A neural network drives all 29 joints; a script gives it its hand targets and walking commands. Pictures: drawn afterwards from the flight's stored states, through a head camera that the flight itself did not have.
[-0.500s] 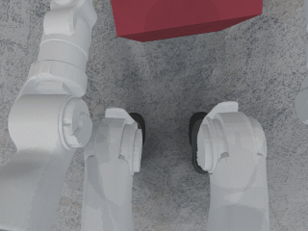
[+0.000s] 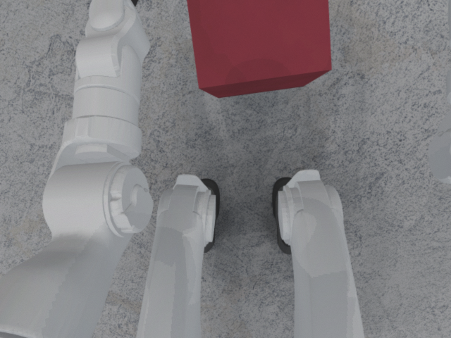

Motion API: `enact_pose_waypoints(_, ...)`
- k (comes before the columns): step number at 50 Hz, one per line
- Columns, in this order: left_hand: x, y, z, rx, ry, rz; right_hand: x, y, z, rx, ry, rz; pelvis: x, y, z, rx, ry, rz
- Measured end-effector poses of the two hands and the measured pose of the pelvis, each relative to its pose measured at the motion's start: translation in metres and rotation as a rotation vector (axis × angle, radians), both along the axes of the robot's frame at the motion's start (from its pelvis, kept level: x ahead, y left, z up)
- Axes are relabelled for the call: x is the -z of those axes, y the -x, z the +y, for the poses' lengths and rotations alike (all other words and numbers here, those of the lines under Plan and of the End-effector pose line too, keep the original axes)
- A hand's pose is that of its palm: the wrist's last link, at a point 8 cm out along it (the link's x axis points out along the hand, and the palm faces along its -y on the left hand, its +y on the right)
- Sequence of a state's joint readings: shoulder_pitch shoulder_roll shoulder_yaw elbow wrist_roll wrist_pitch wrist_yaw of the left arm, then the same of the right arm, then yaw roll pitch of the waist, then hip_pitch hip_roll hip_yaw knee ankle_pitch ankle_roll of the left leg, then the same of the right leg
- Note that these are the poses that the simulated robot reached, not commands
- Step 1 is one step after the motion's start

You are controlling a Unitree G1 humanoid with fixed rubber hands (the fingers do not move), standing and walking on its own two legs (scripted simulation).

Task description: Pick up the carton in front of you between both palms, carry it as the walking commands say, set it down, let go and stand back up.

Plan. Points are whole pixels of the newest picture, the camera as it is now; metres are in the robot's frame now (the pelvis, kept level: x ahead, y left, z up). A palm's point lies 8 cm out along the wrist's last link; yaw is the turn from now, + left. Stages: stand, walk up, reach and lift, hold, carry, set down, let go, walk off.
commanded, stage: set down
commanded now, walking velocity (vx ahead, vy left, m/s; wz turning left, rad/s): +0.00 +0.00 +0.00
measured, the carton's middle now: (256, 35) +0.56 -0.06 -0.34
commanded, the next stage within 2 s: let go in 0.56 s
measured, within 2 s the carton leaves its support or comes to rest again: neither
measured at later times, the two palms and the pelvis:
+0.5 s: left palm out of the picture +0.56 +0.12 +0.03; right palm out of the picture +0.59 -0.27 +0.04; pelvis +0.02 -0.01 +0.14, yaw -2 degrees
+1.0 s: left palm out of the picture +0.46 +0.16 +0.14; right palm out of the picture +0.45 -0.27 +0.13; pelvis +0.06 +0.00 +0.25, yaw -6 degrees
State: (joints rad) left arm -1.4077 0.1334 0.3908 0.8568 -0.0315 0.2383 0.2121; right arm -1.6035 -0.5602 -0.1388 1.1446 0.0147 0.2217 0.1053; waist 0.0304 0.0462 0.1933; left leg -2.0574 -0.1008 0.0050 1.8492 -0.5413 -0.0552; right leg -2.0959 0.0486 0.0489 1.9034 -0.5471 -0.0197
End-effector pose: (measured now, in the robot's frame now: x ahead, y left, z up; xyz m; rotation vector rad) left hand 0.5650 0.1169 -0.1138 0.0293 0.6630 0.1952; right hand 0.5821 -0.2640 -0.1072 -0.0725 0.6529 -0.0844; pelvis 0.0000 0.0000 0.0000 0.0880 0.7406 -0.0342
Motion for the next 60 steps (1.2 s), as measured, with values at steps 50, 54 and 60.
enact_pose_waypoints(50, -0.251, 0.105, 0.044, 0.246, -0.118, 0.101, -0.241, 0.135, -0.009, 0.072, 0.091, 0.091, -0.249, -0.063, 0.0, 0.049, 0.064, -0.114)
enact_pose_waypoints(54, -0.274, 0.129, 0.063, 0.244, -0.12, 0.11, -0.26, 0.157, -0.001, 0.055, 0.086, 0.087, -0.261, -0.072, 0.004, 0.048, 0.074, -0.184)
enact_pose_waypoints(60, -0.301, 0.168, 0.084, 0.237, -0.102, 0.121, -0.287, 0.188, 0.011, 0.039, 0.085, 0.091, -0.277, -0.089, 0.009, 0.044, 0.089, -0.291)
